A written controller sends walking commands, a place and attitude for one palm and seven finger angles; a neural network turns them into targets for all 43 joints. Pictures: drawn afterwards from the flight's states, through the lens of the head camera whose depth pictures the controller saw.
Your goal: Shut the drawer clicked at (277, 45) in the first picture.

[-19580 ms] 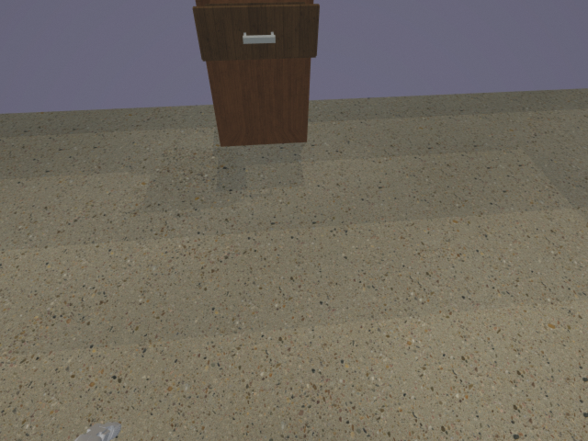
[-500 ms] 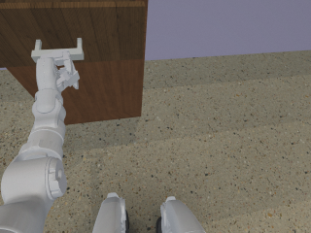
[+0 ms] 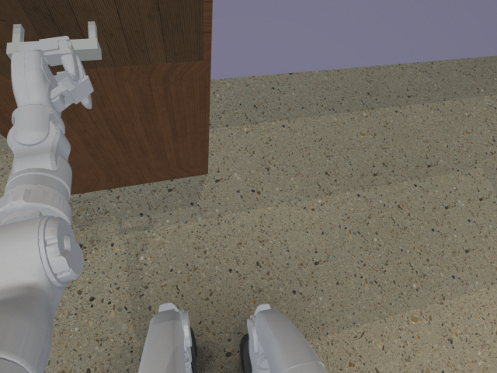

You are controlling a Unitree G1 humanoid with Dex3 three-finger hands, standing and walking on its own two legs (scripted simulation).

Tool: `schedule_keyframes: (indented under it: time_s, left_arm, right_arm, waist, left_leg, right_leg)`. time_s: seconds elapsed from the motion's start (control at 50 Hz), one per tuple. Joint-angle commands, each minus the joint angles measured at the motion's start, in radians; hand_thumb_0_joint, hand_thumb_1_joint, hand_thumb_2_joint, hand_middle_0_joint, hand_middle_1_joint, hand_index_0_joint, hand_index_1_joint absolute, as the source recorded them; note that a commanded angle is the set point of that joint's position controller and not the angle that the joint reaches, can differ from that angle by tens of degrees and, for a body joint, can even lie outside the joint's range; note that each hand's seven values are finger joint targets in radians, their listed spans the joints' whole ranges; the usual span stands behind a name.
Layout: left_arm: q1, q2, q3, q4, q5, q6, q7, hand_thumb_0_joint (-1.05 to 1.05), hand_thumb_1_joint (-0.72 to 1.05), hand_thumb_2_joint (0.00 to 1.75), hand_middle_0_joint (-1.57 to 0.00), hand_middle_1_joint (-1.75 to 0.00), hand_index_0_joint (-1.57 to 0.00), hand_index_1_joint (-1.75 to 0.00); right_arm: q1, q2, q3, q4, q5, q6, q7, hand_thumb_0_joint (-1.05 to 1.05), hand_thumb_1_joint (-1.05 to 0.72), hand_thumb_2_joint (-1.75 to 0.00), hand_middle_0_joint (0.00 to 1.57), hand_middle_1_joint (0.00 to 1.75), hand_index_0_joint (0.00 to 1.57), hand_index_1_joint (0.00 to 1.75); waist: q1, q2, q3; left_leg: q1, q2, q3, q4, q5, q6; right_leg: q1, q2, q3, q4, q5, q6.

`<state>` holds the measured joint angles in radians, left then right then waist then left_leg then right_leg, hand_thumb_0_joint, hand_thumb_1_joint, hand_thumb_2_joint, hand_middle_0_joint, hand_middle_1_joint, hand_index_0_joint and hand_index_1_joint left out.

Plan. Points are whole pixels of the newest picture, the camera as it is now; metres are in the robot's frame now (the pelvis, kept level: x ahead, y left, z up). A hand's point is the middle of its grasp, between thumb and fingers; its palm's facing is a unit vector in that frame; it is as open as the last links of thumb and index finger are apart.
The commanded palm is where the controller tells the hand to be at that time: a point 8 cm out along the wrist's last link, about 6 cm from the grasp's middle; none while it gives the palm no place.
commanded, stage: push the drawer shut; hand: left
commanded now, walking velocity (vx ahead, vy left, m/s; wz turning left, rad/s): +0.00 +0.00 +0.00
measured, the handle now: (56, 40) +0.62 +0.23 +0.07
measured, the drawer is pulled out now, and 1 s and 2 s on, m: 0.05 0.00 0.00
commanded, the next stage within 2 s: pull the fist back off the drawer in 0.68 s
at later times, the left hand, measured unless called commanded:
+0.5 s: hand (81, 52) +0.60 +0.19 +0.06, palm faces +0.11 -0.99 -0.04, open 3.3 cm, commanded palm +0.61 +0.21 +0.07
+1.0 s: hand (74, 50) +0.60 +0.20 +0.07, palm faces +0.10 -0.99 -0.05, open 3.4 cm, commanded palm +0.61 +0.20 +0.07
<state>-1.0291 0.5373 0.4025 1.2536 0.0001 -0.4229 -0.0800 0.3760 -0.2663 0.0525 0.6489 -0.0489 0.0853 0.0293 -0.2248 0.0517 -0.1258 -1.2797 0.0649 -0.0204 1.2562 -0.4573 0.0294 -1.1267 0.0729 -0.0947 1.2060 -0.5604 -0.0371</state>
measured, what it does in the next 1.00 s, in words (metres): stands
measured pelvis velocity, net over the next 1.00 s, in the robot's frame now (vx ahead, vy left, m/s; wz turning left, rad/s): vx -0.03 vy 0.01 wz -0.04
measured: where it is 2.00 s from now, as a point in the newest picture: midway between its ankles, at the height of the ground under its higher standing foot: outside the picture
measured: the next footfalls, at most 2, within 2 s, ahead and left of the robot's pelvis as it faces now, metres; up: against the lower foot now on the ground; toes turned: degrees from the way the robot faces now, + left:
none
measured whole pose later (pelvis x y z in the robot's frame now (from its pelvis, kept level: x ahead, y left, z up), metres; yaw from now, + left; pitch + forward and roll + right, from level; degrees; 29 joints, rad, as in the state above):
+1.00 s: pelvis -0.03 +0.01 -0.03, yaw -2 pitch +32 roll -9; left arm -1.39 0.79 0.36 1.37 0.11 -0.25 -0.10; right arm 0.42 -0.26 0.13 0.64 -0.08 0.01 0.01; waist -0.34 0.06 -0.09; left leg -1.50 0.07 -0.06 1.35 -0.43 0.05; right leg -1.32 0.08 -0.14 1.27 -0.53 -0.02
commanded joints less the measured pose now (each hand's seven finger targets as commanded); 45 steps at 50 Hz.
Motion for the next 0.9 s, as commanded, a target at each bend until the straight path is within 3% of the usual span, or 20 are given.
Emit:
schedule_keyframes:
  time_s: [0.0, 0.08, 0.18, 0.26, 0.3, 0.36, 0.4, 0.44, 0.52, 0.56, 0.6, 0.64, 0.7, 0.72, 0.76, 0.84, 0.88]
  left_arm:
    - [-0.597, 0.276, 0.039, -0.252, -0.011, -0.074, 0.026, 0.00, 0.90, 0.90, -1.40, -1.60, -1.40, -1.60]
    - [-0.655, 0.282, 0.017, -0.221, 0.009, -0.052, 0.030, 0.00, 0.90, 0.90, -1.40, -1.60, -1.40, -1.60]
    - [-0.706, 0.303, 0.019, -0.217, 0.028, -0.037, 0.036, 0.00, 0.90, 0.90, -1.40, -1.60, -1.40, -1.60]
    - [-0.739, 0.370, 0.045, -0.188, 0.047, -0.018, 0.036, 0.00, 0.90, 0.90, -1.40, -1.60, -1.40, -1.60]
    - [-0.781, 0.370, 0.035, -0.194, 0.050, -0.013, 0.032, 0.00, 0.90, 0.90, -1.40, -1.60, -1.40, -1.60]
    - [-0.779, 0.424, 0.060, -0.180, 0.059, 0.003, 0.028, 0.00, 0.90, 0.90, -1.40, -1.60, -1.40, -1.60]
    - [-0.811, 0.403, 0.040, -0.188, 0.063, 0.010, 0.022, 0.00, 0.90, 0.90, -1.40, -1.60, -1.40, -1.60]
    - [-0.824, 0.454, 0.066, -0.177, 0.067, 0.020, 0.020, 0.00, 0.90, 0.90, -1.40, -1.60, -1.40, -1.60]
    - [-0.899, 0.414, 0.020, -0.180, 0.072, 0.033, 0.024, 0.00, 0.90, 0.90, -1.40, -1.60, -1.40, -1.60]
    - [-0.913, 0.423, 0.011, -0.159, 0.077, 0.042, 0.030, 0.00, 0.90, 0.90, -1.40, -1.60, -1.40, -1.60]
    - [-0.959, 0.393, -0.022, -0.190, 0.077, 0.038, 0.029, 0.00, 0.90, 0.90, -1.40, -1.60, -1.40, -1.60]
    - [-0.956, 0.425, -0.007, -0.177, 0.079, 0.042, 0.031, 0.00, 0.90, 0.90, -1.40, -1.60, -1.40, -1.60]
    - [-0.973, 0.393, -0.039, -0.169, 0.076, 0.053, 0.028, 0.00, 0.90, 0.90, -1.40, -1.60, -1.40, -1.60]
    - [-0.977, 0.406, -0.039, -0.172, 0.078, 0.056, 0.027, 0.00, 0.90, 0.90, -1.40, -1.60, -1.40, -1.60]
    - [-0.966, 0.420, -0.038, -0.142, 0.075, 0.072, 0.027, 0.00, 0.90, 0.90, -1.40, -1.60, -1.40, -1.60]
    - [-0.974, 0.442, -0.027, -0.162, 0.076, 0.081, 0.021, 0.00, 0.90, 0.90, -1.40, -1.60, -1.40, -1.60]
    - [-0.962, 0.429, -0.031, -0.150, 0.075, 0.091, 0.021, 0.00, 0.90, 0.90, -1.40, -1.60, -1.40, -1.60]
  right_arm:
    - [0.214, -0.197, -0.070, -0.021, -0.007, -0.009, -0.012, 0.00, -0.90, -0.90, 0.20, 0.30, 0.20, 0.30]
    - [0.224, -0.199, -0.064, -0.014, -0.009, -0.005, -0.011, 0.00, -0.90, -0.90, 0.20, 0.30, 0.20, 0.30]
    - [0.241, -0.202, -0.061, -0.014, -0.016, -0.006, -0.006, 0.00, -0.90, -0.90, 0.20, 0.30, 0.20, 0.30]
    - [0.261, -0.209, -0.053, -0.015, -0.018, -0.003, -0.007, 0.00, -0.90, -0.90, 0.20, 0.30, 0.20, 0.30]
    - [0.268, -0.208, -0.048, -0.012, -0.021, -0.007, -0.005, 0.00, -0.90, -0.90, 0.20, 0.30, 0.20, 0.30]
    - [0.280, -0.213, -0.044, -0.016, -0.021, -0.003, -0.007, 0.00, -0.90, -0.90, 0.20, 0.30, 0.20, 0.30]
    - [0.286, -0.210, -0.044, -0.013, -0.022, -0.005, -0.003, 0.00, -0.90, -0.90, 0.20, 0.30, 0.20, 0.30]
    - [0.297, -0.216, -0.040, -0.011, -0.022, -0.003, -0.007, 0.00, -0.90, -0.90, 0.20, 0.30, 0.20, 0.30]
    - [0.306, -0.215, -0.036, -0.003, -0.024, -0.010, -0.011, 0.00, -0.90, -0.90, 0.20, 0.30, 0.20, 0.30]
    - [0.305, -0.219, -0.030, 0.002, -0.025, -0.016, -0.016, 0.00, -0.90, -0.90, 0.20, 0.30, 0.20, 0.30]
    - [0.307, -0.215, -0.028, 0.005, -0.027, -0.026, -0.016, 0.00, -0.90, -0.90, 0.20, 0.30, 0.20, 0.30]
    - [0.309, -0.221, -0.024, 0.007, -0.027, -0.032, -0.021, 0.00, -0.90, -0.90, 0.20, 0.30, 0.20, 0.30]
    - [0.306, -0.219, -0.020, 0.013, -0.025, -0.047, -0.023, 0.00, -0.90, -0.90, 0.20, 0.30, 0.20, 0.30]
    - [0.302, -0.225, -0.017, 0.014, -0.025, -0.051, -0.027, 0.00, -0.90, -0.90, 0.20, 0.30, 0.20, 0.30]
    - [0.297, -0.227, -0.008, 0.013, -0.022, -0.060, -0.034, 0.00, -0.90, -0.90, 0.20, 0.30, 0.20, 0.30]
    - [0.297, -0.228, -0.006, 0.002, -0.023, -0.073, -0.036, 0.00, -0.90, -0.90, 0.20, 0.30, 0.20, 0.30]
    - [0.295, -0.228, -0.006, 0.000, -0.023, -0.075, -0.036, 0.00, -0.90, -0.90, 0.20, 0.30, 0.20, 0.30]
  waist:
    - [-0.048, 0.189, -0.555]
    - [-0.071, 0.205, -0.527]
    - [-0.083, 0.235, -0.562]
    - [-0.091, 0.227, -0.567]
    - [-0.104, 0.258, -0.564]
    - [-0.101, 0.257, -0.575]
    - [-0.114, 0.293, -0.584]
    - [-0.115, 0.272, -0.583]
    - [-0.146, 0.297, -0.565]
    - [-0.159, 0.296, -0.532]
    - [-0.167, 0.346, -0.548]
    - [-0.168, 0.339, -0.553]
    - [-0.181, 0.355, -0.544]
    - [-0.182, 0.365, -0.541]
    - [-0.189, 0.333, -0.515]
    - [-0.173, 0.369, -0.541]
    - [-0.176, 0.341, -0.524]
  left_leg:
    - [0.600, -0.013, -0.091, -0.089, 0.315, 0.018]
    - [0.579, -0.010, -0.096, -0.083, 0.287, 0.018]
    - [0.595, -0.006, -0.106, -0.066, 0.304, 0.020]
    - [0.556, -0.004, -0.108, -0.054, 0.306, 0.023]
    - [0.562, -0.003, -0.113, -0.050, 0.307, 0.024]
    - [0.548, 0.001, -0.113, -0.043, 0.321, 0.024]
    - [0.577, 0.003, -0.122, -0.037, 0.341, 0.024]
    - [0.557, 0.006, -0.123, -0.032, 0.333, 0.025]
    - [0.551, 0.008, -0.132, -0.030, 0.283, 0.026]
    - [0.524, 0.010, -0.136, -0.032, 0.232, 0.027]
    - [0.550, 0.009, -0.143, -0.034, 0.227, 0.026]
    - [0.548, 0.012, -0.148, -0.036, 0.216, 0.025]
    - [0.547, 0.013, -0.154, -0.040, 0.185, 0.027]
    - [0.547, 0.017, -0.159, -0.044, 0.164, 0.025]
    - [0.497, 0.017, -0.150, -0.045, 0.120, 0.031]
    - [0.510, 0.015, -0.157, -0.051, 0.113, 0.025]
    - [0.489, 0.015, -0.157, -0.050, 0.099, 0.027]
  right_leg:
    - [0.030, 0.007, 0.060, -0.177, 0.254, 0.011]
    - [-0.007, 0.007, 0.054, -0.177, 0.227, 0.013]
    - [-0.036, 0.010, 0.050, -0.168, 0.228, 0.010]
    - [-0.029, 0.013, 0.048, -0.156, 0.231, 0.010]
    - [-0.049, 0.014, 0.045, -0.150, 0.229, 0.009]
    - [-0.035, 0.016, 0.044, -0.148, 0.238, 0.009]
    - [-0.069, 0.017, 0.039, -0.140, 0.245, 0.006]
    - [-0.062, 0.018, 0.038, -0.140, 0.240, 0.010]
    - [-0.112, 0.018, 0.036, -0.139, 0.203, 0.010]
    - [-0.134, 0.018, 0.035, -0.141, 0.173, 0.010]
    - [-0.161, 0.017, 0.034, -0.134, 0.168, 0.006]
    - [-0.161, 0.016, 0.032, -0.134, 0.161, 0.007]
    - [-0.183, 0.016, 0.030, -0.135, 0.145, 0.007]
    - [-0.194, 0.013, 0.027, -0.131, 0.136, 0.007]
    - [-0.183, 0.014, 0.032, -0.138, 0.114, 0.012]
    - [-0.178, 0.014, 0.028, -0.128, 0.112, 0.007]
    - [-0.178, 0.012, 0.028, -0.130, 0.107, 0.008]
